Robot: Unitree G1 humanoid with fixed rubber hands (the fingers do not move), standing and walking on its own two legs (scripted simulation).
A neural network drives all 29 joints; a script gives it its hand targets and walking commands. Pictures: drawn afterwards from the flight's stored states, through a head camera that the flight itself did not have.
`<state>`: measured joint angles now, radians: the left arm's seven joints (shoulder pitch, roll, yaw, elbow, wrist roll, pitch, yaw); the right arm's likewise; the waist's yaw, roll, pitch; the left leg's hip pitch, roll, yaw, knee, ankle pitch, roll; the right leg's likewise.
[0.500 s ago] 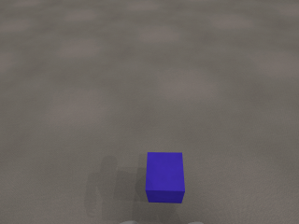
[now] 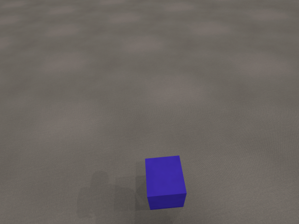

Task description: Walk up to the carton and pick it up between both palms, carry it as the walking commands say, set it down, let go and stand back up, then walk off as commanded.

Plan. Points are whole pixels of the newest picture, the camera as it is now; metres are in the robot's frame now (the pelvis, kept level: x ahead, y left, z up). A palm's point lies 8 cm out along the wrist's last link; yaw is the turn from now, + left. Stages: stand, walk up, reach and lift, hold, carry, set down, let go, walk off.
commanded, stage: walk up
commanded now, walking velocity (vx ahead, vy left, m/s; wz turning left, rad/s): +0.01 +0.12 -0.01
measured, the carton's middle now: (164, 183) +0.45 -0.02 -0.61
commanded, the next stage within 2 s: none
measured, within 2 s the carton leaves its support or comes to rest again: neither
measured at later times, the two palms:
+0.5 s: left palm out of the picture +0.03 +0.30 -0.12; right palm out of the picture -0.02 -0.19 -0.10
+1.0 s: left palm out of the picture +0.01 +0.28 -0.10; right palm out of the picture -0.01 -0.20 -0.13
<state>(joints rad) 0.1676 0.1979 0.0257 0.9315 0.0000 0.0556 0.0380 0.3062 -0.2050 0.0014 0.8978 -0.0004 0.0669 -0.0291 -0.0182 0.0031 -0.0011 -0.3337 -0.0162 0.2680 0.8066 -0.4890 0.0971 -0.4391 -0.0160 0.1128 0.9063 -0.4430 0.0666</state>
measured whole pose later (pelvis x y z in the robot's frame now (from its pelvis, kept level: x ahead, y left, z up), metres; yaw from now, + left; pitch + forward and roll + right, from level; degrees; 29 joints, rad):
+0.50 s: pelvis -0.04 +0.06 +0.02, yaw +0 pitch +0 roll -2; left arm 0.21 0.19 0.03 0.93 0.00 0.07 0.03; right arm 0.31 -0.22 0.00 0.93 0.00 0.03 -0.02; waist -0.02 0.00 0.04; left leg -0.30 0.00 0.14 0.73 -0.42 0.09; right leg -0.45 0.01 0.11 0.85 -0.44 0.06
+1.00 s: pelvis -0.05 +0.03 +0.02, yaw +0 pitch -2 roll +2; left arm 0.25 0.19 0.03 0.93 0.00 0.02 0.05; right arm 0.27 -0.21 0.00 0.93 0.00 0.07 -0.02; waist -0.02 0.01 0.04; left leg -0.33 -0.02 0.15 0.86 -0.46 0.08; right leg -0.30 -0.02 0.11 0.75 -0.43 0.02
